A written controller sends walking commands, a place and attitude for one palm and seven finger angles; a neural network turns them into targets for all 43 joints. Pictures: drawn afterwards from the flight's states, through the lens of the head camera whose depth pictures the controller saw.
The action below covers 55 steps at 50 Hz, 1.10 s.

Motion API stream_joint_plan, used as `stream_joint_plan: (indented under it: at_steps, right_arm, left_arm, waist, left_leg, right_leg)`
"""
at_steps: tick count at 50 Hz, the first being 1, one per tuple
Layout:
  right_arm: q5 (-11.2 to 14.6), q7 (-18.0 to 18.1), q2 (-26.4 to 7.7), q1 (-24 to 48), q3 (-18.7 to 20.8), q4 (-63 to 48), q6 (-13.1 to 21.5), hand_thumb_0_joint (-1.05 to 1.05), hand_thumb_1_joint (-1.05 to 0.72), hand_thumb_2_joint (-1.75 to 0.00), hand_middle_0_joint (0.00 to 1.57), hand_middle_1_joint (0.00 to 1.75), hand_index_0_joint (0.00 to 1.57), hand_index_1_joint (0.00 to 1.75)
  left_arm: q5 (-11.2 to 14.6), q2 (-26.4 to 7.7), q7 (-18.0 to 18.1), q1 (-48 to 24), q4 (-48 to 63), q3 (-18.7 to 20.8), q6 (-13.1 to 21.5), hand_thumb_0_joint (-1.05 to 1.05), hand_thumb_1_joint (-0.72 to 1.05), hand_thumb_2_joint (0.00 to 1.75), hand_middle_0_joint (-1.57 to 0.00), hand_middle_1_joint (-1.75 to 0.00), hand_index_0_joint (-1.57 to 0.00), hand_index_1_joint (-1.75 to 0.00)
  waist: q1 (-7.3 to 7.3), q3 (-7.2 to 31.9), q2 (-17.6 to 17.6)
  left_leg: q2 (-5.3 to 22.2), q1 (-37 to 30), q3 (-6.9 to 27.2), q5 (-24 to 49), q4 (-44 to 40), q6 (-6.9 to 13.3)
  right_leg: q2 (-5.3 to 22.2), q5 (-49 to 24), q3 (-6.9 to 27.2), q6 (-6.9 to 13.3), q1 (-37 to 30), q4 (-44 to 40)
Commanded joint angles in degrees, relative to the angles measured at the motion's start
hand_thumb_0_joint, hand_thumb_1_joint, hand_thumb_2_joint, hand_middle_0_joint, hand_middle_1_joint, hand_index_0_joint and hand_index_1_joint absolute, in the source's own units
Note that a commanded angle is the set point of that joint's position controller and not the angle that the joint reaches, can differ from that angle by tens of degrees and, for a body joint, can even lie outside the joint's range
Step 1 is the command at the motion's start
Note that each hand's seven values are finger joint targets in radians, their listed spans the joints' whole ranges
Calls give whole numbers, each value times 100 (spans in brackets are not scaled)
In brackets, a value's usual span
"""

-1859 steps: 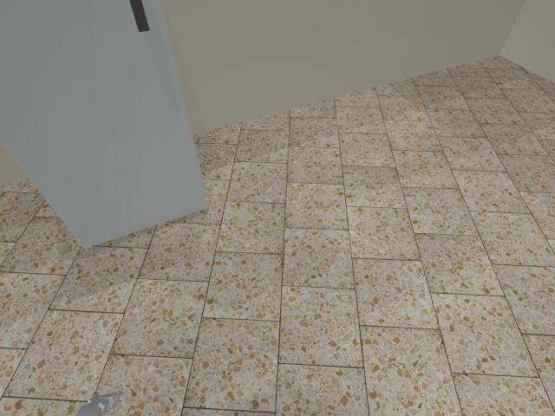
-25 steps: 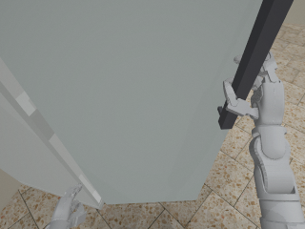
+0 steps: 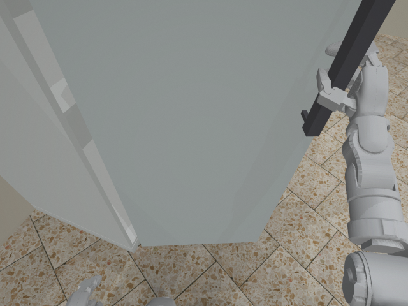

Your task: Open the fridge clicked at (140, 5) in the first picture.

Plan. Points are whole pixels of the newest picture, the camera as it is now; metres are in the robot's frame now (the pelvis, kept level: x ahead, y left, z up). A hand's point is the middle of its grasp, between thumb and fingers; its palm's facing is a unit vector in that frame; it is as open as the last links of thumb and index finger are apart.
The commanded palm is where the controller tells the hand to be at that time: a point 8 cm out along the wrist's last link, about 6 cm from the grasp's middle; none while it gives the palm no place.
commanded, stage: stop walking and hold the door back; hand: right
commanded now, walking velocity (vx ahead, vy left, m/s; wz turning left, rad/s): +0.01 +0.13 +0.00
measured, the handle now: (340, 56) +0.47 -0.16 +0.27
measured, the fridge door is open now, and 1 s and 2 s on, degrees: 65 66 66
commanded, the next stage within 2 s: loosen the grip on the handle in 0.30 s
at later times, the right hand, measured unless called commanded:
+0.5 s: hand (328, 84) +0.44 -0.15 +0.23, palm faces +0.02 +0.99 -0.15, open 7.0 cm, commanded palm +0.40 -0.19 +0.22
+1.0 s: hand (329, 92) +0.43 -0.15 +0.23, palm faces +0.08 +0.99 -0.15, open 14.5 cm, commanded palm +0.39 -0.20 +0.22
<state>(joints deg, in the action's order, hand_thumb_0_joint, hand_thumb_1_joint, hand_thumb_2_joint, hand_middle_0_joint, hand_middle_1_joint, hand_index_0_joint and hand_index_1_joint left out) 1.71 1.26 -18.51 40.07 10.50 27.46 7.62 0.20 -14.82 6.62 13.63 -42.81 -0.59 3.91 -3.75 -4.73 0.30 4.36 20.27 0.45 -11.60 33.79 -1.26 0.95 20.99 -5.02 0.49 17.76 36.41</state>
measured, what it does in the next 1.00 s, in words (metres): steps on the spot: right foot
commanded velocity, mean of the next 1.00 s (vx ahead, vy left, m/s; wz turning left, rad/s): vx -0.01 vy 0.02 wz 0.00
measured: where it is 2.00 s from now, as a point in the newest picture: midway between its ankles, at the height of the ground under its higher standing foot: outside the picture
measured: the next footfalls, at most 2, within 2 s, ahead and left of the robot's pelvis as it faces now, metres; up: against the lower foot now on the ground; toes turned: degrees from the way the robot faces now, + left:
right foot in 0.02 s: +0.09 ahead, -0.12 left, +0.00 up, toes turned -3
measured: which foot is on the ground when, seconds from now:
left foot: down 0.00-1.00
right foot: up 0.00-0.00, down 0.02-1.00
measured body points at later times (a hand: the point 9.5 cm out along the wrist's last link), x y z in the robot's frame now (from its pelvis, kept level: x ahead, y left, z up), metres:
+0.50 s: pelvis +0.01 -0.01 +0.01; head +0.03 -0.02 +0.46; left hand +0.16 +0.24 -0.08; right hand +0.44 -0.20 +0.24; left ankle +0.05 +0.11 -0.73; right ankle +0.05 -0.12 -0.73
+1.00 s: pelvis +0.04 +0.02 +0.01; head +0.05 +0.03 +0.46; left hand +0.14 +0.28 -0.10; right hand +0.42 -0.20 +0.24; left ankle +0.05 +0.11 -0.73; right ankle +0.05 -0.12 -0.73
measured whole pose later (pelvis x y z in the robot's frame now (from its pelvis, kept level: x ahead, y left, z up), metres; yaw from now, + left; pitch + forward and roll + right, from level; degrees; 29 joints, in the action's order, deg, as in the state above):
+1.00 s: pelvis +0.04 +0.02 +0.01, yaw +3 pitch +2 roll -1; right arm 7.2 -3.8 -19.0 27.2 12.7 18.8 14.5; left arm 2.3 -14.9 1.5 16.2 -40.6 0.8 6.9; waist -0.4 1.1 -1.0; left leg -0.2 17.8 -3.3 -13.9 29.4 2.1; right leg 3.7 14.0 -5.6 -1.2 16.3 28.3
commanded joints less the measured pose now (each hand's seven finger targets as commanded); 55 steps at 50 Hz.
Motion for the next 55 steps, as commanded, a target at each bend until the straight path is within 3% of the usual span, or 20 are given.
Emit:
stream_joint_plan:
  at_steps: [1,3,7,10,12,14,19,20,21,22,24,27,29,32,36,39,41,53,54,55]
  right_arm:
    - [139,190,-955,2241,303,-1681,563,0,-90,-90,45,140,45,140]
    - [114,138,-852,2425,149,-1804,587,0,-90,-90,45,140,45,140]
    - [8,169,-1057,1743,317,-2068,539,0,-90,-90,45,140,45,140]
    - [-45,234,-1433,1405,622,-2346,528,0,-90,-90,45,140,45,140]
    - [93,268,-1515,907,766,-2225,412,0,-90,-90,45,140,45,140]
    - [109,273,-1402,1135,681,-2241,401,0,-90,-90,45,140,45,140]
    - [110,302,-1098,1286,413,-2169,487,0,-90,-90,45,140,45,140]
    - [-654,118,-3890,5631,2001,-2214,591,0,-90,-90,45,140,45,140]
    - [-368,-153,-3339,5405,1920,-605,115,0,-78,-84,45,140,45,140]
    - [-333,-369,-1285,3292,560,-61,88,0,-66,-78,45,140,45,140]
    - [302,-462,-1042,2252,935,-819,474,0,-42,-67,45,140,45,140]
    - [396,-309,-591,1804,532,-742,970,0,-5,-49,45,140,45,140]
    - [365,-175,-741,1739,517,-917,1296,0,19,-37,45,140,45,140]
    - [129,-4,-945,1614,390,-1275,1516,0,55,-20,42,137,42,137]
    - [55,19,-1316,1661,395,-1286,1353,0,55,-20,37,130,37,130]
    - [199,-119,-1049,1617,134,-1470,1185,0,55,-20,33,125,33,125]
    - [275,-158,-1607,1375,656,-1474,1098,0,55,-20,30,122,30,122]
    - [668,-327,-984,-77,837,-2735,957,0,55,-20,25,115,25,115]
    - [607,-287,-1275,605,935,-2283,920,0,55,-20,25,115,25,115]
    - [599,-303,-1288,619,989,-2137,893,0,55,-20,25,115,25,115]
  left_arm:
    - [63,-693,2,-616,1083,226,415,0,90,90,-20,-30,-20,-30]
    - [99,-431,-111,-676,1090,128,411,0,90,90,-20,-30,-20,-30]
    - [103,-701,-155,-562,1108,199,361,0,90,90,-20,-30,-20,-30]
    - [72,-470,-164,-466,1231,177,333,0,90,90,-20,-30,-20,-30]
    - [125,-477,-147,-495,1207,212,289,0,90,90,-20,-30,-20,-30]
    - [84,-405,-114,-579,1188,134,287,0,90,90,-20,-30,-20,-30]
    - [45,-512,-84,-782,1181,93,250,0,90,90,-20,-30,-20,-30]
    - [-52,-574,-274,-587,1077,467,538,0,90,90,-20,-30,-20,-30]
    - [-137,-1062,-452,-164,675,879,707,0,90,90,-20,-30,-20,-30]
    - [35,-656,-521,457,910,617,860,0,90,90,-20,-30,-20,-30]
    - [13,-746,-578,78,1011,441,825,0,90,90,-20,-30,-20,-30]
    - [24,-706,-656,-85,1164,355,766,0,90,90,-20,-30,-20,-30]
    - [66,-745,-704,-178,1249,343,716,0,90,90,-20,-30,-20,-30]
    - [131,-723,-724,-276,1382,340,654,0,90,90,-20,-30,-20,-30]
    - [207,-761,-616,-226,1274,349,622,0,90,90,-20,-30,-20,-30]
    - [248,-700,-548,-229,1185,326,652,0,90,90,-20,-30,-20,-30]
    - [232,-779,-485,-198,1063,347,605,0,90,90,-20,-30,-20,-30]
    - [163,-640,-588,-171,1201,346,660,0,90,90,-20,-30,-20,-30]
    - [172,-686,-533,-140,1049,310,596,0,90,90,-20,-30,-20,-30]
    - [171,-671,-516,-111,1047,324,558,0,90,90,-20,-30,-20,-30]
  waist:
    - [357,1716,-1034]
    - [248,1560,-876]
    - [389,1844,-792]
    - [208,2081,-69]
    - [328,2137,796]
    - [363,2062,969]
    - [421,1974,-290]
    - [682,1331,933]
    - [-36,2974,-1005]
    - [192,3420,-9]
    - [459,3246,-581]
    - [383,2282,97]
    - [366,1999,359]
    - [379,1912,-39]
    - [262,1670,112]
    - [220,1711,85]
    - [342,1797,32]
    - [645,2524,346]
    - [392,2165,518]
    - [410,2099,592]
  left_leg:
    - [-436,241,-437,-849,825,73]
    - [-396,368,-145,-1681,1501,40]
    - [-312,-1027,-271,-26,-647,101]
    - [644,-1591,588,2068,-701,493]
    - [770,-1592,873,2220,-854,592]
    - [826,-1446,841,1906,-1019,565]
    - [-53,-882,54,516,-614,54]
    - [55,-1108,492,1006,-1130,200]
    - [-244,-1116,-102,1887,-377,673]
    - [-438,-607,-430,1255,-247,594]
    - [-487,-390,-302,959,-558,412]
    - [-484,-394,-278,445,-728,393]
    - [-475,-277,-220,-96,-768,355]
    - [-434,-258,-86,-569,-791,344]
    - [-360,-275,133,-1194,-1088,277]
    - [-343,-375,230,-1109,-1236,246]
    - [-310,-670,298,-863,-1247,240]
    - [-382,-1339,-93,2187,-558,181]
    - [-387,-1059,-65,1980,-630,133]
    - [-376,-1026,-13,1782,-676,101]
  right_leg:
    - [1506,-255,1844,682,-1315,-1971]
    - [2129,-510,2676,1143,-884,-2227]
    - [1286,-2763,806,404,-835,-679]
    - [546,-1632,149,-78,-240,-346]
    - [298,-913,250,-125,-221,-117]
    - [213,-399,366,-92,-234,-172]
    - [896,-1844,747,184,-865,-1251]
    - [889,-1944,315,360,-359,-727]
    - [289,-3147,262,-187,-516,-1187]
    - [198,-3452,288,-509,-1257,-1011]
    - [218,-2944,367,-419,-1870,-1032]
    - [270,-1676,378,-145,-1044,-1197]
    - [260,-877,345,-53,-653,-1266]
    - [184,-324,220,26,-467,-1248]
    - [82,113,101,108,-185,-1159]
    - [19,-128,48,131,-257,-1114]
    - [12,-419,56,131,-219,-1097]
    - [-65,-2352,58,96,-669,-855]
    - [-75,-2101,57,104,-494,-821]
    - [-77,-1893,52,102,-374,-816]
